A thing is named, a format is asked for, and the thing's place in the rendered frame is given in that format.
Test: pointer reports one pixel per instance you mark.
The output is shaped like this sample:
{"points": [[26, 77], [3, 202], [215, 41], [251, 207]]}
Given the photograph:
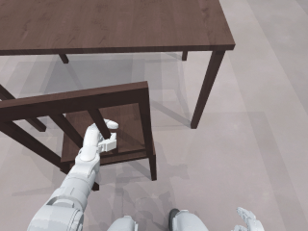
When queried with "table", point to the table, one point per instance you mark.
{"points": [[63, 27]]}

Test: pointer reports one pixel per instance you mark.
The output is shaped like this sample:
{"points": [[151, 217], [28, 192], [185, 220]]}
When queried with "right robot hand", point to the right robot hand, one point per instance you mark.
{"points": [[249, 218]]}

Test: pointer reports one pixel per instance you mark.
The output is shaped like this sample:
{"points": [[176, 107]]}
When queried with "right robot thigh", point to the right robot thigh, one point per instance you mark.
{"points": [[188, 222]]}

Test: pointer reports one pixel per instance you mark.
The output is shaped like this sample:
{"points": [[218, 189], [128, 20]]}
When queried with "robot left upper arm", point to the robot left upper arm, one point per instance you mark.
{"points": [[58, 218]]}

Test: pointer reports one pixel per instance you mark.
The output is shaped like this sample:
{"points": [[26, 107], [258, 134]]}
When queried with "left robot thigh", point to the left robot thigh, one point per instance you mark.
{"points": [[124, 224]]}

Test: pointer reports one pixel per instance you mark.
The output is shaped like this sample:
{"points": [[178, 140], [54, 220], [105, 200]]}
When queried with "left robot forearm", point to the left robot forearm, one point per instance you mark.
{"points": [[76, 187]]}

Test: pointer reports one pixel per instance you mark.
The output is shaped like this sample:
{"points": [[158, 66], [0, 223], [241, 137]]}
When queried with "left robot hand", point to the left robot hand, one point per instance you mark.
{"points": [[94, 137]]}

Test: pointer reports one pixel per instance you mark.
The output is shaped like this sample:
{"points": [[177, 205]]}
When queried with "robot thigh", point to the robot thigh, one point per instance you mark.
{"points": [[188, 222], [124, 224]]}

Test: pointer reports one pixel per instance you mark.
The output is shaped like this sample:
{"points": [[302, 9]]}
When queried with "chair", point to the chair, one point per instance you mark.
{"points": [[128, 105]]}

